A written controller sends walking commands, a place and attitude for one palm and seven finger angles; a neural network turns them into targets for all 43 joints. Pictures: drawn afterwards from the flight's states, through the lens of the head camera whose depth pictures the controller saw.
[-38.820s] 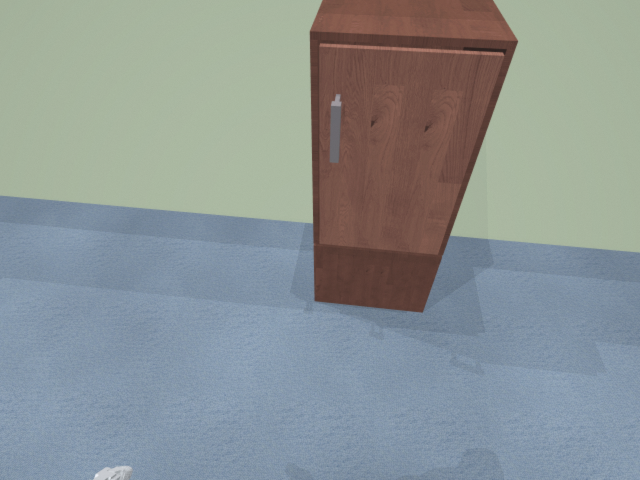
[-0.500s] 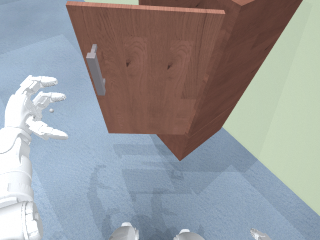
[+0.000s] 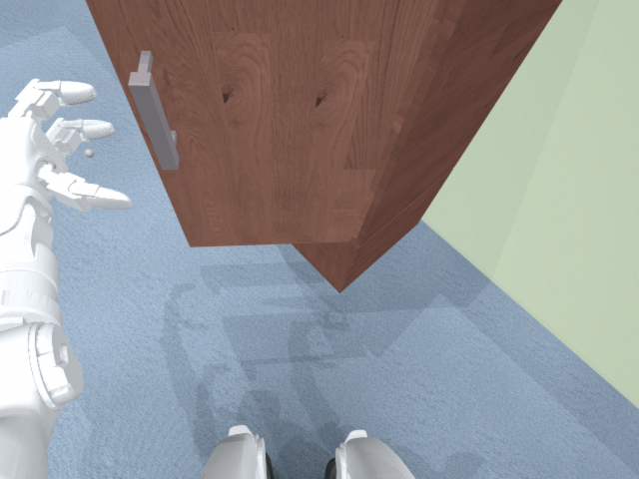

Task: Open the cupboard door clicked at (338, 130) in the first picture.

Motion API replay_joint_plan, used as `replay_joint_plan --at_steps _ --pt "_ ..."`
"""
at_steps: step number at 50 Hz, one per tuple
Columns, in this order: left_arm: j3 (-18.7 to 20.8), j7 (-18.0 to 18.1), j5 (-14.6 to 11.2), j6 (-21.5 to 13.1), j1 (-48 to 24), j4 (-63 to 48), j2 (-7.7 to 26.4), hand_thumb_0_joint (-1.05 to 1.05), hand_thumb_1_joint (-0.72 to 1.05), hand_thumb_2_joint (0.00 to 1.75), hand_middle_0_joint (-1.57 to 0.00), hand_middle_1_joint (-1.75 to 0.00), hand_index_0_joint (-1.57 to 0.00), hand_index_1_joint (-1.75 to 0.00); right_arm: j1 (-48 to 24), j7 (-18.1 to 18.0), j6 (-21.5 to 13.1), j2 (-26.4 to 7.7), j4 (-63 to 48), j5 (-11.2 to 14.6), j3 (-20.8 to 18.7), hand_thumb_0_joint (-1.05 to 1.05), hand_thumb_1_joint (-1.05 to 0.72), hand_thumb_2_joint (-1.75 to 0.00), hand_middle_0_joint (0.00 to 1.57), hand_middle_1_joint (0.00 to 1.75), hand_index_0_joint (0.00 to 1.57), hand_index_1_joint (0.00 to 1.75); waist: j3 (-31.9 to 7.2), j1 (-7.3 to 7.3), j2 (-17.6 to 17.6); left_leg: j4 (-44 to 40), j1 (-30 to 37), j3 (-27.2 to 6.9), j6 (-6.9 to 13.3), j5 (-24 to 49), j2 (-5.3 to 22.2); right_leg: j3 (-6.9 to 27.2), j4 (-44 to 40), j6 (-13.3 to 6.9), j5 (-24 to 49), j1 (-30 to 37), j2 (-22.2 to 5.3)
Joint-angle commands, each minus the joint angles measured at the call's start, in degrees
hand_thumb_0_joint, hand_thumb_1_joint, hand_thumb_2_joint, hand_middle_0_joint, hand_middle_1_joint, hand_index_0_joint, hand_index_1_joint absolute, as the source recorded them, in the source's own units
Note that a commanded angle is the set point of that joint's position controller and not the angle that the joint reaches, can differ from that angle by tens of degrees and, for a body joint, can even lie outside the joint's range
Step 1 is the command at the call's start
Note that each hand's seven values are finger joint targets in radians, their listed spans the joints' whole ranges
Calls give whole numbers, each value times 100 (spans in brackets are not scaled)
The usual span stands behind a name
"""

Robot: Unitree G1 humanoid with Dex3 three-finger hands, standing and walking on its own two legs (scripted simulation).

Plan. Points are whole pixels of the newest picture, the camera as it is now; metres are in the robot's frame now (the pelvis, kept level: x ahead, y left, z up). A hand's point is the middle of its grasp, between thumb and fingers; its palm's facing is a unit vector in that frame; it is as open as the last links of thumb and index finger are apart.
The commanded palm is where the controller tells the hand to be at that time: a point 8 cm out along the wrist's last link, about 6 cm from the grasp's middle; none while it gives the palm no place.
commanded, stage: move the hooked fingers beside the handle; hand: left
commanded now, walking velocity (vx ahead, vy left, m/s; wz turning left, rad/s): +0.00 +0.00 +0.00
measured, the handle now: (159, 115) +0.55 +0.18 +0.07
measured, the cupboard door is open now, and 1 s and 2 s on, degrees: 52 52 52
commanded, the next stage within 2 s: slide the fingers in behind the handle in 1.22 s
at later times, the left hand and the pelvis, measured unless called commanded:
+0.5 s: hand (111, 133) +0.52 +0.23 +0.08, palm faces +0.03 -1.00 +0.00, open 14.0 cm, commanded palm +0.49 +0.27 +0.07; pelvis +0.01 +0.00 +0.00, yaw -1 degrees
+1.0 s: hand (116, 143) +0.50 +0.22 +0.08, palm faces +0.05 -1.00 -0.01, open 14.0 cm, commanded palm +0.48 +0.27 +0.07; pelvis +0.00 -0.02 +0.00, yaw +0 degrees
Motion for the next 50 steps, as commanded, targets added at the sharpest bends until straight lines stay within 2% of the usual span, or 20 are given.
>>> replay_joint_plan --at_steps 1,5,6,9,11,13,16,21,22,24,30,33,38,41,42,43,44,47,48,50 --pt "89 61 -11 -271 -2561 -999 1579 0 -50 30 -30 -120 -30 -120 904 -89 -40 -1113 -279 -61 -430 0 -90 -90 20 30 20 30 -2474 -55 891 -610 2888 -836 -240 2303 77 105 -563 -102 1439 -105 165" --pt "324 127 42 -352 -2654 -1170 1900 0 -50 30 -30 -120 -30 -120 1047 -65 46 -1144 -282 -104 -444 0 -90 -90 20 30 20 30 -2887 -29 936 -501 3096 -851 -263 2845 101 115 -500 -106 1752 -14 191" --pt "205 125 48 -370 -2740 -1189 1761 0 -50 30 -30 -120 -30 -120 1027 -49 63 -1108 -280 -106 -435 0 -90 -90 20 30 20 30 -2884 -44 1072 -476 3123 -836 -267 2831 91 122 -498 -102 1738 -56 192" --pt "276 160 88 -300 -2772 -815 1873 0 -50 30 -30 -120 -30 -120 1110 -47 113 -1131 -247 -114 -417 0 -90 -90 20 30 20 30 -2549 -143 850 -449 2807 -831 -225 2629 98 108 -503 -111 1680 -97 211" --pt "75 168 161 -175 -3025 -513 1759 0 -50 30 -30 -120 -30 -120 1116 -46 149 -1130 -234 -95 -380 0 -90 -90 20 30 20 30 -2225 -280 797 -467 2512 -797 -190 2255 79 132 -566 -75 1500 -215 208" --pt "109 175 234 -113 -2872 -387 1876 0 -50 30 -30 -120 -30 -120 1160 -53 174 -1162 -291 -100 -376 0 -90 -90 20 30 20 30 -2228 -242 791 -480 2404 -787 -181 2157 65 138 -553 -89 1456 -192 193" --pt "232 182 227 -276 -2824 -902 1984 0 -50 30 -30 -120 -30 -120 1187 -27 193 -1145 -356 -152 -405 0 -90 -90 20 30 20 30 -2925 -93 1290 -408 3028 -829 -262 2758 101 125 -457 -117 1680 -209 208" --pt "289 170 62 -379 -2646 -1295 1793 0 -50 30 -30 -120 -30 -120 1199 33 248 -1104 -362 -153 -459 0 -90 -90 20 30 20 30 -3256 -32 1260 -364 3332 -829 -278 3315 129 104 -447 -96 2033 4 262" --pt "329 182 40 -339 -2507 -1270 1777 0 -50 30 -30 -120 -30 -120 1209 40 258 -1105 -370 -146 -469 0 -90 -90 20 30 20 30 -3214 -22 1045 -377 3248 -819 -256 3326 121 93 -469 -89 2112 115 264" --pt "315 196 37 -282 -2475 -1251 1765 0 -50 30 -30 -120 -30 -120 1220 37 284 -1085 -367 -125 -456 0 -90 -90 20 30 20 30 -3043 -26 956 -375 3076 -759 -213 3267 92 117 -477 -88 2222 231 268" --pt "278 312 100 -291 -2234 -1286 1701 0 -50 30 -30 -120 -30 -120 1101 34 320 -1035 -412 -91 -464 0 -90 -90 20 30 20 30 -2683 8 933 -451 2893 -657 -190 2996 60 160 -570 -78 2232 327 266" --pt "34 279 52 -378 -2332 -1292 1412 0 -50 30 -30 -120 -30 -120 1028 41 309 -1008 -408 -67 -446 0 -90 -90 20 30 20 30 -2550 -85 858 -493 2870 -660 -189 2753 46 163 -606 -78 2099 295 266" --pt "-213 218 48 -370 -2630 -997 1205 0 -50 30 -30 -120 -30 -120 944 4 268 -1025 -332 -51 -425 0 -90 -90 20 30 20 30 -2265 -198 896 -503 2721 -699 -177 2218 29 183 -636 -90 1694 12 226" --pt "-3 250 53 -357 -2514 -851 1450 0 -50 30 -30 -120 -30 -120 942 -26 249 -1055 -333 -50 -430 0 -90 -90 20 30 20 30 -2389 -137 692 -471 2598 -692 -166 2207 22 204 -604 -85 1743 146 213" --pt "-108 249 41 -355 -2658 -906 1366 0 -50 30 -30 -120 -30 -120 902 -25 239 -1035 -344 -47 -401 0 -90 -90 20 30 20 30 -2369 -184 770 -446 2504 -644 -146 2131 -2 236 -610 -66 1757 167 196" --pt "86 279 58 -351 -2633 -862 1603 0 -50 30 -30 -120 -30 -120 915 -38 222 -1057 -349 -54 -407 0 -90 -90 20 30 20 30 -2419 -139 612 -433 2354 -643 -135 2035 -3 251 -591 -63 1732 286 192" --pt "129 290 56 -397 -2775 -965 1699 0 -50 30 -30 -120 -30 -120 922 -48 205 -1052 -358 -64 -385 0 -90 -90 20 30 20 30 -2509 -120 800 -386 2348 -627 -131 2162 -25 275 -530 -80 1859 344 192" --pt "267 321 126 -438 -2782 -957 1950 0 -50 30 -30 -120 -30 -120 877 -48 174 -1059 -386 -62 -380 0 -90 -90 20 30 20 30 -2623 -72 825 -358 2239 -607 -136 2038 -27 317 -531 -59 1809 447 185" --pt "222 320 150 -470 -2916 -1069 1981 0 -50 30 -30 -120 -30 -120 875 -56 174 -1049 -387 -51 -368 0 -90 -90 20 30 20 30 -2690 -122 805 -344 2225 -590 -123 2058 -24 345 -524 -47 1885 529 183" --pt "385 306 142 -505 -2807 -1100 2154 0 -50 30 -30 -120 -30 -120 897 -60 152 -1050 -406 -64 -370 0 -90 -90 20 30 20 30 -2938 -36 869 -305 2235 -580 -128 2249 -30 362 -466 -56 2108 719 190"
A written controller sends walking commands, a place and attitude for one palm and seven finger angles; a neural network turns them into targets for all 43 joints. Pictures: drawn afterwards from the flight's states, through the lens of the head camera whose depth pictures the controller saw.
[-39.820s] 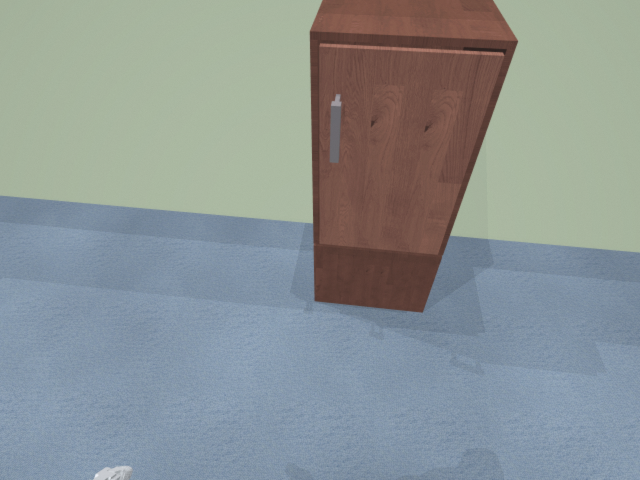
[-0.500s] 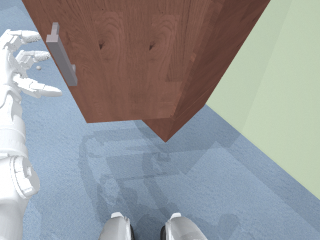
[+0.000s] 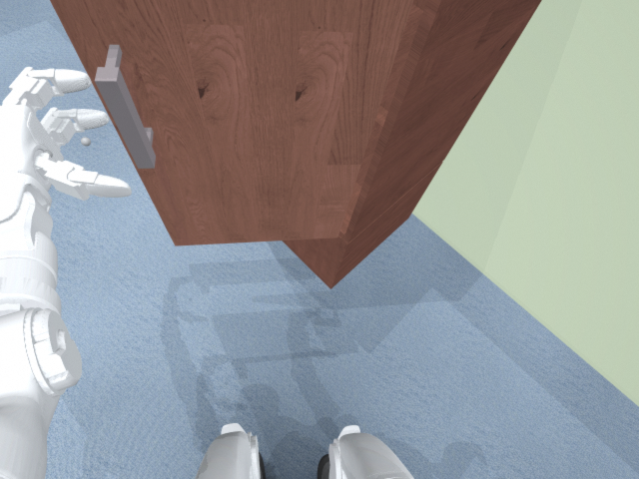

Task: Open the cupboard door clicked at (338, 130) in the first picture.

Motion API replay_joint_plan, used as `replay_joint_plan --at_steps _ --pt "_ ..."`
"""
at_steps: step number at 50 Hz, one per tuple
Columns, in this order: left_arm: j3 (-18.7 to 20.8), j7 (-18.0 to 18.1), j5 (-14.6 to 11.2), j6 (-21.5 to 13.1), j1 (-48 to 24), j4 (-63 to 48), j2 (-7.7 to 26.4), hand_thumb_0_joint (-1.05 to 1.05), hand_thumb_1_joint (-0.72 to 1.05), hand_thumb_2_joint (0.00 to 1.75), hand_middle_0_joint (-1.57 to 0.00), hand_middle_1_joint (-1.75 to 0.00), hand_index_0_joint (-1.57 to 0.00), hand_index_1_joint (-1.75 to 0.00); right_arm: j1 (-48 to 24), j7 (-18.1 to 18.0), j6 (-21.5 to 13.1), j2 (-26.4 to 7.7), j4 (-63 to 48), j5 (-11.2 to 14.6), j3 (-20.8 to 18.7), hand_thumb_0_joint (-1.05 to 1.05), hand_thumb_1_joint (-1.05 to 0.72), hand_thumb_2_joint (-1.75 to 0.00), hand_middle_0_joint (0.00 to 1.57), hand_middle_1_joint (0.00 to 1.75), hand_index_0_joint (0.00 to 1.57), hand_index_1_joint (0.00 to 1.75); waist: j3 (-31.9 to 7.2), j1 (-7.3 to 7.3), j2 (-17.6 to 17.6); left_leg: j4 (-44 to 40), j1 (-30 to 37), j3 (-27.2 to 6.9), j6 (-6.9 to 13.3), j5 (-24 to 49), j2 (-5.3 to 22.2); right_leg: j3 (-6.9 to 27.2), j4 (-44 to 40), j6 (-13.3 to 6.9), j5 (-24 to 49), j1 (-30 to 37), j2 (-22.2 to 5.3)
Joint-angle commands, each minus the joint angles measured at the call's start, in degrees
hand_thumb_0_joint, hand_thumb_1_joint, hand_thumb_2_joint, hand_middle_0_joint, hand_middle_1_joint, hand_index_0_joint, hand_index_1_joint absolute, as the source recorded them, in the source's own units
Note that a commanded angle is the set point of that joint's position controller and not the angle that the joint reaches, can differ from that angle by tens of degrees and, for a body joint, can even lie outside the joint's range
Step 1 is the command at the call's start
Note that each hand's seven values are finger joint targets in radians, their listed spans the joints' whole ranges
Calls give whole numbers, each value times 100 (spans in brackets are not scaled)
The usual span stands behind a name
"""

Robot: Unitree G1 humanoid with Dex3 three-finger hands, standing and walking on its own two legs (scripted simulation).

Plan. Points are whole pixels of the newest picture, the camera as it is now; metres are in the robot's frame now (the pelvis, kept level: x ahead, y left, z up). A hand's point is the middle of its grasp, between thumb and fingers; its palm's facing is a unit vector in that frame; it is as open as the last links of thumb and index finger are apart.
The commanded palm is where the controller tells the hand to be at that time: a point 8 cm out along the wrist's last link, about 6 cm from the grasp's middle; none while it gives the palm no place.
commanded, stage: move the hooked fingers beside the handle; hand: left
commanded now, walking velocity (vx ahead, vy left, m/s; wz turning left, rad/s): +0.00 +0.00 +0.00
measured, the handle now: (131, 111) +0.55 +0.20 +0.07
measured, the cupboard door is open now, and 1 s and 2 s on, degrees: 52 52 51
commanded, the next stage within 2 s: slide the fingers in behind the handle in 0.22 s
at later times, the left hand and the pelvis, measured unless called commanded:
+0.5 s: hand (81, 138) +0.51 +0.25 +0.07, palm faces +0.03 -1.00 +0.01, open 14.0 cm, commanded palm +0.49 +0.29 +0.08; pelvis +0.00 +0.01 +0.00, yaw -1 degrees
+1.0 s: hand (122, 142) +0.50 +0.20 +0.07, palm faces +0.02 -1.00 +0.02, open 14.0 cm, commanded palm +0.48 +0.25 +0.08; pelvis +0.00 +0.02 +0.00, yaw +0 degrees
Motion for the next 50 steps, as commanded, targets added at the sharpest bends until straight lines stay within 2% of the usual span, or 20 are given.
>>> replay_joint_plan --at_steps 1,5,6,8,13,15,18,20,23,25,27,28,30,32,33,35,40,43,47,50 --pt "382 6 -88 -443 -2360 -1350 2119 0 -50 30 -30 -120 -30 -120 1052 -118 -120 -1050 -219 -29 -406 0 -90 -90 20 30 20 30 -2925 84 902 -434 2396 -438 14 2300 -134 468 -630 92 2213 910 71" --pt "13 -180 -143 -237 -2459 -920 1741 0 -50 30 -30 -120 -30 -120 1067 -133 -89 -1047 -174 14 -362 0 -90 -90 20 30 20 30 -2390 -99 783 -455 2144 -411 40 1935 -128 453 -732 116 1924 626 84" --pt "178 -206 -132 -196 -2444 -854 2014 0 -50 30 -30 -120 -30 -120 1093 -152 -88 -1090 -157 5 -368 0 -90 -90 20 30 20 30 -2340 -75 727 -453 2020 -427 42 1840 -116 465 -738 112 1849 674 82" --pt "86 -289 -171 -132 -2527 -792 1972 0 -50 30 -30 -120 -30 -120 1106 -165 -97 -1111 -167 19 -353 0 -90 -90 20 30 20 30 -2231 -163 616 -459 1866 -429 68 1636 -117 481 -777 121 1665 595 77" --pt "60 -372 -223 -287 -2639 -1042 1886 0 -50 30 -30 -120 -30 -120 1177 -163 -143 -1092 -98 -24 -371 0 -90 -90 20 30 20 30 -2689 -110 1095 -377 2378 -509 14 2041 -89 407 -643 78 1756 302 93" --pt "133 -354 -247 -350 -2666 -1169 1919 0 -50 30 -30 -120 -30 -120 1221 -146 -141 -1097 -72 -42 -390 0 -90 -90 20 30 20 30 -2893 -67 1169 -360 2643 -561 -6 2288 -68 365 -591 66 1845 251 118" --pt "135 -303 -233 -211 -2603 -1026 1896 0 -50 30 -30 -120 -30 -120 1255 -135 -111 -1112 -69 -38 -391 0 -90 -90 20 30 20 30 -2668 -116 902 -391 2426 -554 17 2189 -67 340 -623 90 1822 300 116" --pt "169 -268 -222 -191 -2494 -1115 1872 0 -50 30 -30 -120 -30 -120 1272 -115 -104 -1107 -98 -48 -400 0 -90 -90 20 30 20 30 -2843 -24 1031 -406 2612 -569 -7 2353 -70 303 -599 70 1877 284 123" --pt "139 -149 -171 -171 -2549 -1226 1830 0 -50 30 -30 -120 -30 -120 1271 -93 -88 -1095 -113 -59 -399 0 -90 -90 20 30 20 30 -2749 -59 999 -418 2622 -591 -9 2380 -63 281 -600 75 1867 233 126" --pt "224 -60 -173 -317 -2613 -1618 1843 0 -50 30 -30 -120 -30 -120 1300 -77 -84 -1083 -113 -91 -434 0 -90 -90 20 30 20 30 -3110 12 1253 -395 3067 -632 -51 2851 -39 254 -547 52 2078 200 142" --pt "250 12 -195 -439 -2340 -1935 1717 0 -50 30 -30 -120 -30 -120 1274 -33 -73 -1059 -146 -114 -466 0 -90 -90 20 30 20 30 -3355 147 1472 -422 3515 -715 -142 3315 5 193 -523 21 2131 148 154" --pt "67 35 -218 -451 -2265 -2000 1421 0 -50 30 -30 -120 -30 -120 1251 -2 -70 -1022 -154 -107 -473 0 -90 -90 20 30 20 30 -3346 113 1462 -428 3653 -732 -161 3491 19 172 -539 27 2152 98 169" --pt "-109 76 -261 -403 -2086 -1827 1057 0 -50 30 -30 -120 -30 -120 1253 38 -40 -998 -86 -103 -499 0 -90 -90 20 30 20 30 -3019 64 1341 -459 3756 -813 -210 3713 84 97 -578 36 2057 -141 186" --pt "-360 111 -273 -210 -1941 -1506 685 0 -50 30 -30 -120 -30 -120 1221 66 5 -997 -105 -79 -505 0 -90 -90 20 30 20 30 -2586 -6 1067 -561 3489 -788 -170 3257 59 73 -668 48 1862 -181 188" --pt "-352 149 -248 -138 -2034 -1385 729 0 -50 30 -30 -120 -30 -120 1230 49 27 -1029 -98 -73 -512 0 -90 -90 20 30 20 30 -2387 -75 776 -620 3265 -790 -141 2916 54 66 -688 57 1772 -153 180" --pt "-300 273 -185 -90 -2233 -1267 809 0 -50 30 -30 -120 -30 -120 1234 31 34 -1042 -95 -88 -485 0 -90 -90 20 30 20 30 -2261 -66 768 -655 3110 -774 -122 2705 12 81 -678 41 1696 -151 149" --pt "-575 462 -121 -449 -2613 -1639 394 0 -50 30 -30 -120 -30 -120 1171 72 -49 -967 -62 -142 -509 0 -90 -90 20 30 20 30 -2539 -92 1011 -610 3529 -943 -224 2836 53 80 -590 11 1539 -461 126" --pt "-739 541 -83 -541 -2705 -1466 142 0 -50 30 -30 -120 -30 -120 1123 109 -82 -959 -15 -160 -520 0 -90 -90 20 30 20 30 -2451 -166 886 -614 3440 -987 -221 2449 52 74 -567 15 1354 -566 115" --pt "-362 711 -44 -517 -2713 -1319 575 0 -50 30 -30 -120 -30 -120 1099 86 -92 -998 -39 -152 -489 0 -90 -90 20 30 20 30 -2637 -40 822 -604 3177 -899 -177 2260 -20 115 -534 6 1372 -279 85" --pt "-287 873 65 -582 -2899 -1541 716 0 -50 30 -30 -120 -30 -120 1073 101 -115 -947 -69 -178 -452 0 -90 -90 20 30 20 30 -2908 15 1045 -518 3231 -850 -170 2495 -52 142 -465 11 1557 -161 81"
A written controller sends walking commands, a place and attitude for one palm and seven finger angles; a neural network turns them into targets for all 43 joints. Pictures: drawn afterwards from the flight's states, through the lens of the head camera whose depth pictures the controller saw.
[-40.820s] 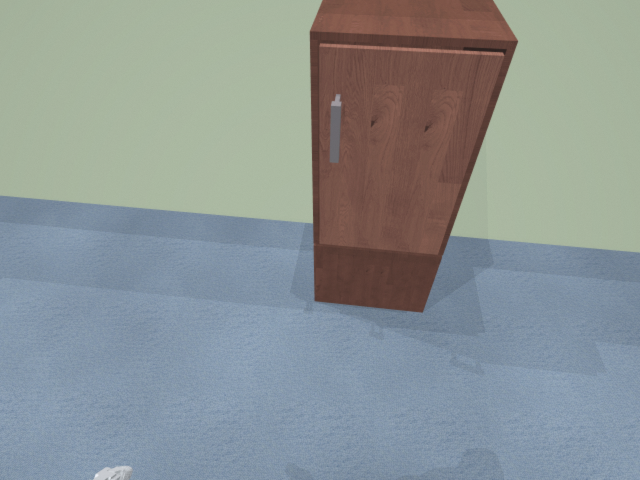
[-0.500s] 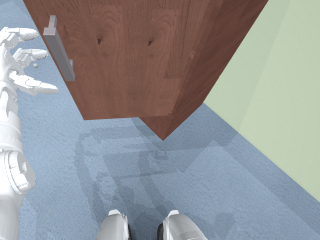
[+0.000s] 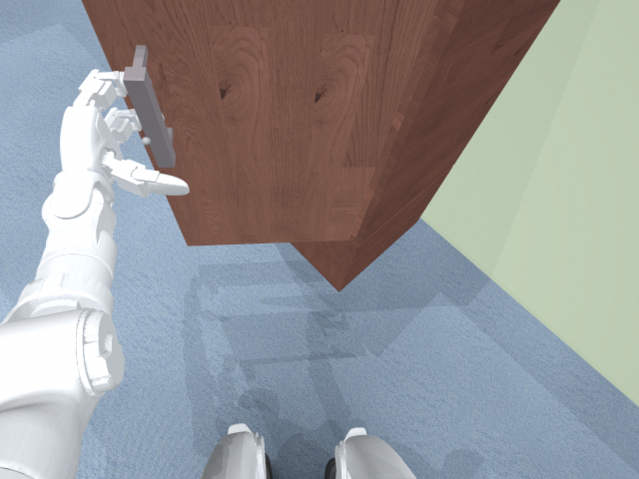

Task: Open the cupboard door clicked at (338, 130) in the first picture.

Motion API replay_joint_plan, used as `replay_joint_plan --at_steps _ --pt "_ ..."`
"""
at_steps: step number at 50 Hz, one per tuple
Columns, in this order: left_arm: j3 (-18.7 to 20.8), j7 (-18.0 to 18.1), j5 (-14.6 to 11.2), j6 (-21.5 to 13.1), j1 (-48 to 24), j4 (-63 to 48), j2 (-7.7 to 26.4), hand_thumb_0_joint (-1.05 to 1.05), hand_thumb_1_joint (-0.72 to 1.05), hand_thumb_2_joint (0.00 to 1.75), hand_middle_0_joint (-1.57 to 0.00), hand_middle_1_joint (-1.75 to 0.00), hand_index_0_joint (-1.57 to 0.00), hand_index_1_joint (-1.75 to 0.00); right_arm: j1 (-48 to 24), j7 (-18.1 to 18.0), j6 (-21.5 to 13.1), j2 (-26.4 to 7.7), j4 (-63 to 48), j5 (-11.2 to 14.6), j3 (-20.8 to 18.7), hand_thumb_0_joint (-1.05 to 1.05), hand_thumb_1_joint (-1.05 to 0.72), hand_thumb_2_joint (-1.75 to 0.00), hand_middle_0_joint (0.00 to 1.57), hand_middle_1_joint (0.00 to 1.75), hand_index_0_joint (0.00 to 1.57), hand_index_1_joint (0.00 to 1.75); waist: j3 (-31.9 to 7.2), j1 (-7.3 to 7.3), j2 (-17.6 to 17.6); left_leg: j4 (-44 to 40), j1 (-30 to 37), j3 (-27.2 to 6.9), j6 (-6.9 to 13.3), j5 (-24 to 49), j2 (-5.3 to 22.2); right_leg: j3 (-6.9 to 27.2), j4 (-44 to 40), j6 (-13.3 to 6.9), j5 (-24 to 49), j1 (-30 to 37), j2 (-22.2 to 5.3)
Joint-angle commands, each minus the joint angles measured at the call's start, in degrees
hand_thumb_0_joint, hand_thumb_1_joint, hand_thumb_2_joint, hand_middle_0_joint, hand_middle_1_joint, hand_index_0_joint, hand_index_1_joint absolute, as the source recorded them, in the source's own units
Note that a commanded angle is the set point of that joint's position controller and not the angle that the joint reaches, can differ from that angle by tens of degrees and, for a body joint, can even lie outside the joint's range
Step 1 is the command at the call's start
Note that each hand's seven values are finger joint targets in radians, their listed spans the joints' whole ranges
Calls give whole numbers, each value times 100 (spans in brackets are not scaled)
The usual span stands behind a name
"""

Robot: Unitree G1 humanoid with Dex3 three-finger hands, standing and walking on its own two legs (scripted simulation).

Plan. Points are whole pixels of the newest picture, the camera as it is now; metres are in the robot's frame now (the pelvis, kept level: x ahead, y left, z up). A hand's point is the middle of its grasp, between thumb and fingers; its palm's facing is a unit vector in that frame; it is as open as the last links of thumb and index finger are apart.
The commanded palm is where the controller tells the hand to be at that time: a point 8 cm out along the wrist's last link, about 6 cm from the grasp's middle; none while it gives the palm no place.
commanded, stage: slide the fingers in behind the handle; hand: left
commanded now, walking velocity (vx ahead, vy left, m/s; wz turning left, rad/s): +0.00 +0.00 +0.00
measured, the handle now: (154, 111) +0.55 +0.18 +0.08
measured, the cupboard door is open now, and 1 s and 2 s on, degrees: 52 51 53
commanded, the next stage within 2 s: close the thumb around the handle in 0.92 s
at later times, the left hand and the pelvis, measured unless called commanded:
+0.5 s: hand (171, 139) +0.50 +0.15 +0.08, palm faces +0.04 -1.00 -0.02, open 14.0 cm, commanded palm +0.48 +0.20 +0.08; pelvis +0.00 -0.02 +0.00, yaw +0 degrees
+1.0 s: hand (172, 137) +0.51 +0.15 +0.08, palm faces +0.04 -1.00 -0.01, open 13.9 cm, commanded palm +0.48 +0.20 +0.08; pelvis +0.01 -0.03 +0.00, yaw +0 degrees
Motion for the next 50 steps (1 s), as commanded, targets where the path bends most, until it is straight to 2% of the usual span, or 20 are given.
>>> replay_joint_plan --at_steps 1,4,6,12,13,16,21,23,26,27,29,30,34,36,39,41,44,46,49,50 --pt "396 247 64 -439 -2594 -1317 1711 0 -50 30 -30 -120 -30 -120 1034 -98 -100 -1107 -249 -51 -400 0 -90 -90 20 30 20 30 -2828 36 879 -607 3216 -827 -286 2491 46 142 -516 -122 1612 16 190" --pt "53 278 100 -512 -2768 -1392 1331 0 -50 30 -30 -120 -30 -120 1025 -81 -110 -1051 -251 -54 -385 0 -90 -90 20 30 20 30 -2705 -125 800 -572 3095 -777 -240 2426 29 157 -527 -104 1698 55 205" --pt "143 243 60 -480 -2508 -1274 1380 0 -50 30 -30 -120 -30 -120 1024 -79 -104 -1084 -242 -30 -417 0 -90 -90 20 30 20 30 -2706 -89 664 -596 3002 -712 -223 2268 27 184 -598 -91 1696 184 215" --pt "-3 101 -88 -274 -2467 -948 1184 0 -50 30 -30 -120 -30 -120 1035 -111 -114 -1087 -223 20 -404 0 -90 -90 20 30 20 30 -2299 -184 425 -632 2502 -568 -142 1795 -33 271 -739 -62 1627 331 205" --pt "109 110 -92 -258 -2477 -958 1341 0 -50 30 -30 -120 -30 -120 1042 -121 -119 -1101 -215 14 -399 0 -90 -90 20 30 20 30 -2274 -158 379 -623 2334 -530 -122 1685 -50 317 -762 -50 1601 440 189" --pt "276 161 -68 -350 -2422 -1165 1541 0 -50 30 -30 -120 -30 -120 1054 -127 -139 -1060 -264 10 -393 0 -90 -90 20 30 20 30 -2559 -32 538 -593 2308 -475 -118 1902 -82 375 -683 -64 1905 733 175" --pt "49 214 -42 -536 -2434 -1474 1235 0 -50 30 -30 -120 -30 -120 1041 -68 -161 -999 -245 -3 -424 0 -90 -90 20 30 20 30 -2743 -43 738 -533 2562 -472 -146 2168 -69 371 -624 -60 2128 688 177" --pt "-75 231 -53 -470 -2362 -1319 1021 0 -50 30 -30 -120 -30 -120 1046 -51 -156 -997 -230 3 -433 0 -90 -90 20 30 20 30 -2553 -106 518 -549 2445 -458 -129 2021 -71 360 -673 -45 2054 661 187" --pt "-34 294 -39 -352 -2561 -1063 1137 0 -50 30 -30 -120 -30 -120 1058 -81 -146 -1023 -174 26 -425 0 -90 -90 20 30 20 30 -2268 -185 446 -555 2181 -449 -112 1731 -87 402 -721 -33 1862 594 167" --pt "-5 322 -50 -330 -2652 -1089 1152 0 -50 30 -30 -120 -30 -120 1059 -85 -158 -1034 -180 28 -427 0 -90 -90 20 30 20 30 -2262 -214 312 -569 2117 -444 -94 1630 -93 413 -751 -16 1789 622 162" --pt "145 354 4 -382 -2646 -1210 1380 0 -50 30 -30 -120 -30 -120 1089 -95 -186 -1041 -197 5 -423 0 -90 -90 20 30 20 30 -2500 -143 452 -514 2145 -419 -76 1791 -113 465 -692 -31 1983 767 152" --pt "26 340 49 -395 -2606 -1180 1280 0 -50 30 -30 -120 -30 -120 1063 -93 -184 -1011 -191 14 -416 0 -90 -90 20 30 20 30 -2588 -130 613 -522 2274 -433 -106 1902 -106 446 -657 -41 2046 710 136" --pt "23 303 -20 -496 -2562 -1276 1168 0 -50 30 -30 -120 -30 -120 1075 -67 -206 -999 -195 -12 -431 0 -90 -90 20 30 20 30 -2728 -128 532 -461 2386 -459 -108 2119 -97 420 -594 -51 2228 754 159" --pt "-148 270 -52 -469 -2527 -1238 943 0 -50 30 -30 -120 -30 -120 1030 -54 -206 -981 -191 14 -436 0 -90 -90 20 30 20 30 -2682 -154 502 -474 2397 -435 -115 2086 -99 423 -634 -31 2230 725 162" --pt "27 287 -58 -438 -2673 -1192 1190 0 -50 30 -30 -120 -30 -120 1084 -75 -210 -1017 -162 5 -425 0 -90 -90 20 30 20 30 -2578 -185 355 -464 2195 -433 -78 2002 -112 457 -640 -25 2238 822 165" --pt "102 262 -9 -414 -2549 -1166 1338 0 -50 30 -30 -120 -30 -120 1069 -88 -189 -1019 -184 26 -422 0 -90 -90 20 30 20 30 -2635 -125 371 -475 2155 -415 -90 2051 -113 477 -632 -22 2325 933 145" --pt "-14 228 -57 -418 -2532 -1256 1102 0 -50 30 -30 -120 -30 -120 1075 -73 -201 -975 -207 15 -429 0 -90 -90 20 30 20 30 -2680 -113 520 -466 2301 -405 -88 2226 -126 459 -622 -36 2468 906 156" --pt "182 221 -53 -388 -2309 -1234 1352 0 -50 30 -30 -120 -30 -120 1064 -78 -171 -1008 -213 26 -433 0 -90 -90 20 30 20 30 -2764 -35 498 -464 2293 -391 -103 2276 -111 466 -620 -29 2527 984 150" --pt "-84 187 -90 -389 -2455 -1268 1003 0 -50 30 -30 -120 -30 -120 1051 -70 -182 -963 -217 25 -426 0 -90 -90 20 30 20 30 -2594 -133 570 -486 2364 -406 -98 2233 -116 424 -637 -40 2425 811 163" --pt "86 208 -91 -397 -2436 -1247 1213 0 -50 30 -30 -120 -30 -120 1048 -77 -177 -1001 -189 26 -431 0 -90 -90 20 30 20 30 -2624 -84 506 -478 2341 -419 -110 2193 -100 425 -638 -36 2362 812 159"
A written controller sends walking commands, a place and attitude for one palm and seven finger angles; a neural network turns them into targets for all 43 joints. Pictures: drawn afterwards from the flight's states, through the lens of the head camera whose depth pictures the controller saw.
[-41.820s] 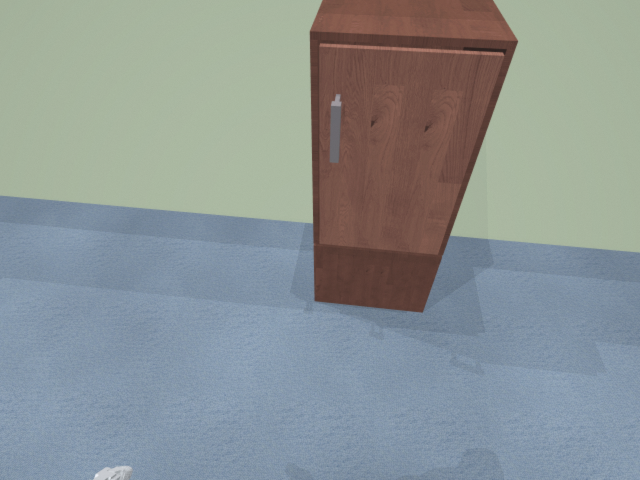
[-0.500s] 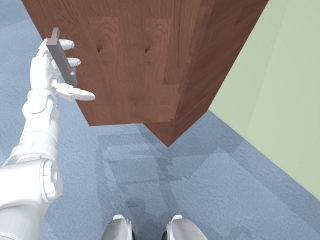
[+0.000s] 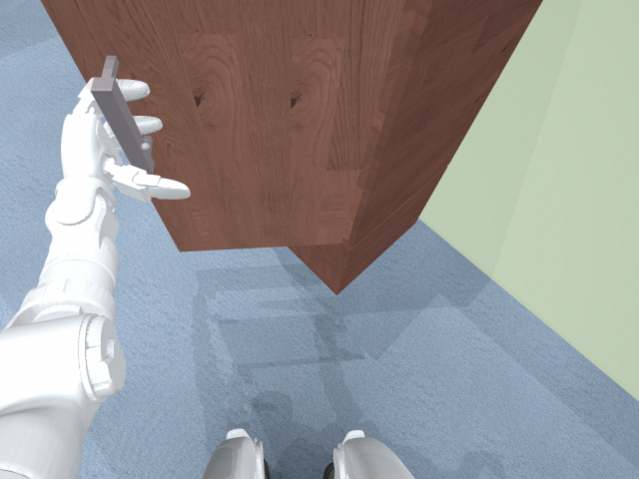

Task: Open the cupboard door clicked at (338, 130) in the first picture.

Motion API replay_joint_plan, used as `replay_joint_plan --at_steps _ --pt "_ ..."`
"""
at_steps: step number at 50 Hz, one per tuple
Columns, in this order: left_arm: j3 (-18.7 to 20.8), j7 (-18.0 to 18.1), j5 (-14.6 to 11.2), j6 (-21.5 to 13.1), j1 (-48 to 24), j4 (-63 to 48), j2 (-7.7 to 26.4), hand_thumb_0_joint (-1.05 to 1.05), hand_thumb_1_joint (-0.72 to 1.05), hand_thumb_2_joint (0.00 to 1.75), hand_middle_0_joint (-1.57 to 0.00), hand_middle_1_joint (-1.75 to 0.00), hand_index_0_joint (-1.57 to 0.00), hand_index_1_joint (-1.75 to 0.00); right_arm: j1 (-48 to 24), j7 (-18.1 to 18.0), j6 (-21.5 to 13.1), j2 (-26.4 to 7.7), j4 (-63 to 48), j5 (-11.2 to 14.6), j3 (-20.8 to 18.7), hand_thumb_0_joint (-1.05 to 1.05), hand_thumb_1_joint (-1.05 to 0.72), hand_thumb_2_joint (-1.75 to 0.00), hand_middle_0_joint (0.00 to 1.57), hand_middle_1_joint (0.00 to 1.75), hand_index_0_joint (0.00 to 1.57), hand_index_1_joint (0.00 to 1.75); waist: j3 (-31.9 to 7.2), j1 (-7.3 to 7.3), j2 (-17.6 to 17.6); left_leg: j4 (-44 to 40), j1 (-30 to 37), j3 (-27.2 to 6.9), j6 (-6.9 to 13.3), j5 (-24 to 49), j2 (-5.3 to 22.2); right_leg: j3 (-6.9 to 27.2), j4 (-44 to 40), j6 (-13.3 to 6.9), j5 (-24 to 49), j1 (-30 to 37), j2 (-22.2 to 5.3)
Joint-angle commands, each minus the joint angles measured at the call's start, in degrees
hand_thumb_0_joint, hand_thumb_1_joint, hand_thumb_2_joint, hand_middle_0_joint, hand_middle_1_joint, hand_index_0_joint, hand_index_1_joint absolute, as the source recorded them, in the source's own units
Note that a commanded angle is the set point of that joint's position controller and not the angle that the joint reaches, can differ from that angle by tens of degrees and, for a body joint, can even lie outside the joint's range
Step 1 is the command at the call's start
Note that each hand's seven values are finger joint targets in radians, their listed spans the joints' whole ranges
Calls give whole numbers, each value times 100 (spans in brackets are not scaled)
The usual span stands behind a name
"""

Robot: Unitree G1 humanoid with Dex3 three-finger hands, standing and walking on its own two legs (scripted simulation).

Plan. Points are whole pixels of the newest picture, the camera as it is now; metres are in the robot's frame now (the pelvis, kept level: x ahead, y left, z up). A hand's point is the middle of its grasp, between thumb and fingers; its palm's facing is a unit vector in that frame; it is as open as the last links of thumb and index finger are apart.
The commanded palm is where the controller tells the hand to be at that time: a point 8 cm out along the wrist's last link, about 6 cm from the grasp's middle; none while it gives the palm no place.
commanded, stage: close the thumb around the handle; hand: left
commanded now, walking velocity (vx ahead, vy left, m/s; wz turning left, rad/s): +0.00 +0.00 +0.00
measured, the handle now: (129, 120) +0.55 +0.20 +0.08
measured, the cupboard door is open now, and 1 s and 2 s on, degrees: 51 53 99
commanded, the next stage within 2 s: pull the door open along its arc in 0.72 s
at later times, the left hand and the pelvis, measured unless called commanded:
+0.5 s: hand (138, 148) +0.50 +0.19 +0.08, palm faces +0.03 -1.00 +0.00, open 7.9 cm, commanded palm +0.48 +0.22 +0.08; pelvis +0.00 +0.02 +0.00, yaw -1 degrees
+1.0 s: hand (148, 156) +0.49 +0.17 +0.07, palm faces +0.05 -1.00 -0.01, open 5.5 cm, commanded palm +0.45 +0.22 +0.08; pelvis +0.00 +0.01 +0.00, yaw -1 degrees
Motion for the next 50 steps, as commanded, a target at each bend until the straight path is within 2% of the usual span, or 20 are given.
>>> replay_joint_plan --at_steps 1,3,5,6,8,10,11,13,15,20,21,24,26,29,31,35,38,41,42,50 --pt "93 4 -64 -336 -2537 -1093 1282 0 -50 30 -30 -120 -30 -120 942 -96 -103 -970 -220 -29 -357 0 -90 -90 20 30 20 30 -2431 -133 426 -400 2144 -359 103 2099 -185 459 -731 182 2385 795 67" --pt "247 15 -55 -315 -2445 -1075 1484 0 -39 35 -31 -121 -31 -121 963 -116 -92 -990 -253 -23 -353 0 -90 -90 20 30 20 30 -2439 -78 308 -429 2002 -345 110 2040 -195 480 -741 184 2389 959 61" --pt "163 21 -31 -375 -2594 -1232 1383 0 -28 40 -32 -122 -32 -122 971 -116 -102 -964 -239 -35 -361 0 -90 -90 20 30 20 30 -2677 -94 503 -402 2251 -371 103 2261 -186 464 -674 178 2525 872 53" --pt "95 16 -39 -357 -2409 -1147 1222 0 -22 42 -32 -123 -32 -123 964 -104 -98 -949 -255 -34 -367 0 -90 -90 20 30 20 30 -2604 -78 497 -410 2323 -376 89 2297 -179 421 -692 170 2472 774 63" --pt "81 30 -38 -327 -2519 -1085 1260 0 -11 47 -33 -124 -33 -124 955 -98 -85 -986 -237 -39 -359 0 -90 -90 20 30 20 30 -2408 -149 430 -419 2274 -396 85 2160 -160 402 -715 176 2299 633 69" --pt "196 51 -35 -347 -2663 -1121 1396 0 0 52 -34 -125 -34 -125 991 -105 -87 -1007 -226 -60 -360 0 -90 -90 20 30 20 30 -2522 -158 387 -405 2270 -411 95 2202 -156 401 -683 181 2322 664 73" --pt "231 47 -28 -344 -2512 -1108 1422 0 6 54 -34 -126 -34 -126 986 -111 -81 -1009 -261 -50 -370 0 -90 -90 20 30 20 30 -2596 -93 431 -406 2263 -398 87 2203 -170 417 -683 172 2320 719 70" --pt "196 30 -31 -331 -2503 -1051 1398 0 17 59 -35 -127 -35 -127 961 -109 -89 -1004 -270 -50 -351 0 -90 -90 20 30 20 30 -2476 -112 415 -430 2188 -390 90 2055 -169 401 -711 173 2192 689 70" --pt "308 39 -11 -394 -2530 -1228 1530 0 28 64 -36 -128 -36 -128 997 -111 -82 -1008 -274 -59 -361 0 -90 -90 20 30 20 30 -2755 -30 618 -419 2416 -418 69 2331 -159 387 -639 149 2348 707 75" --pt "-1 46 -41 -483 -2629 -1478 1111 0 56 76 -38 -131 -38 -131 973 -65 -79 -985 -248 -73 -383 0 -90 -90 20 30 20 30 -2833 -75 795 -439 2883 -526 11 2561 -105 278 -624 125 2243 398 107" --pt "2 55 -52 -483 -2486 -1428 1058 0 62 78 -38 -132 -38 -132 976 -64 -76 -997 -243 -70 -408 0 -90 -90 20 30 20 30 -2807 -70 683 -453 2952 -558 -2 2564 -85 261 -646 121 2182 341 118" --pt "-130 104 -73 -460 -2584 -1278 874 0 79 85 -39 -134 -39 -134 987 -68 -67 -1009 -201 -70 -408 0 -90 -90 20 30 20 30 -2496 -177 566 -493 2883 -599 9 2394 -77 223 -677 117 1981 148 129" --pt "-168 159 -39 -408 -2555 -1157 803 0 90 90 -40 -135 -40 -135 976 -53 -65 -1004 -171 -72 -412 0 -90 -90 20 30 20 30 -2412 -149 606 -530 2860 -618 -14 2294 -77 209 -696 118 1860 71 118" --pt "102 274 12 -398 -2648 -1061 1158 0 90 90 -40 -135 -40 -135 1010 -80 -58 -1065 -170 -99 -391 0 -90 -90 20 30 20 30 -2300 -160 441 -541 2649 -627 17 2125 -90 217 -677 112 1764 103 107" --pt "-94 311 72 -442 -2726 -1135 948 0 90 90 -40 -135 -40 -135 954 -63 -72 -1008 -200 -101 -379 0 -90 -90 20 30 20 30 -2392 -148 613 -552 2777 -636 -15 2172 -92 213 -663 109 1742 40 91" --pt "64 365 104 -649 -2635 -1419 1114 0 90 90 -40 -135 -40 -135 949 -40 -91 -1013 -228 -133 -402 0 -90 -90 20 30 20 30 -2894 -30 803 -468 3100 -677 -66 2605 -63 219 -546 91 1956 93 96" --pt "-79 379 45 -655 -2652 -1460 869 0 90 90 -40 -135 -40 -135 917 -10 -89 -985 -233 -130 -404 0 -90 -90 20 30 20 30 -2796 -63 673 -505 3058 -660 -63 2500 -67 193 -585 105 1946 195 116" --pt "-71 384 48 -672 -2594 -1558 897 0 90 90 -40 -135 -40 -135 903 -15 -74 -990 -234 -111 -422 0 -90 -90 20 30 20 30 -2893 -40 663 -482 3062 -619 -50 2573 -77 223 -588 108 2075 274 116" --pt "89 405 98 -670 -2881 -1460 1197 0 90 90 -40 -135 -40 -135 937 -44 -63 -1036 -162 -117 -412 0 -90 -90 20 30 20 30 -2752 -137 522 -459 2921 -647 -33 2473 -63 237 -589 121 2039 226 107" --pt "36 237 -112 -669 -1505 -1972 857 0 90 90 -40 -135 -40 -135 759 -21 -24 -938 -423 -50 -430 0 -90 -90 20 30 20 30 -2982 235 544 -589 3001 -427 -9 2758 -143 263 -668 110 2522 885 119"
